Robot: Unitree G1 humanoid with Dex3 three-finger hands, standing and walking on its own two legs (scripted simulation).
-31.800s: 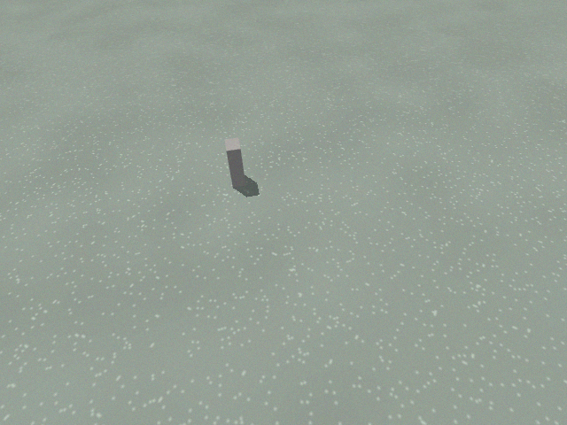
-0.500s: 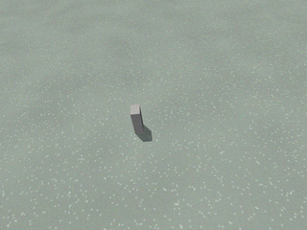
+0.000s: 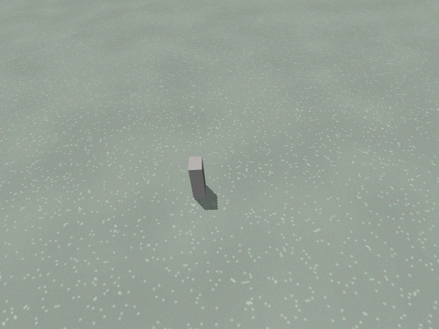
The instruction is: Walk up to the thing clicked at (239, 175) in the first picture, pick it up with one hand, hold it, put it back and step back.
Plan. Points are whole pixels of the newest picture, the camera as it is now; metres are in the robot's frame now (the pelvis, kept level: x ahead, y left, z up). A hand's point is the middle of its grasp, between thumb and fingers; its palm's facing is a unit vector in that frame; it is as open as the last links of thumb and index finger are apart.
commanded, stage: step back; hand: left
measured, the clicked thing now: (197, 177) +0.98 +0.19 -0.65
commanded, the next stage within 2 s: stand in 0.38 s
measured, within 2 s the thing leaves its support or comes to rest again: neither
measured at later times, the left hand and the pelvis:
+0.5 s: hand out of the picture +0.11 +0.28 -0.15, palm faces -0.01 -0.93 -0.36, open 7.4 cm; pelvis +0.03 +0.02 +0.01, yaw +0 degrees
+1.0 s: hand out of the picture +0.11 +0.27 -0.14, palm faces -0.04 -0.94 -0.35, open 7.4 cm; pelvis +0.03 +0.01 +0.02, yaw -1 degrees
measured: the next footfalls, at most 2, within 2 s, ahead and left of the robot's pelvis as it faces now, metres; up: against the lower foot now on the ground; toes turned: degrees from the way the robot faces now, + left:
left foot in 0.12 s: +0.10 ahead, +0.15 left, +0.00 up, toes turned +1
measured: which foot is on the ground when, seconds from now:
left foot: up 0.00-0.10, down 0.12-1.00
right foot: down 0.00-1.00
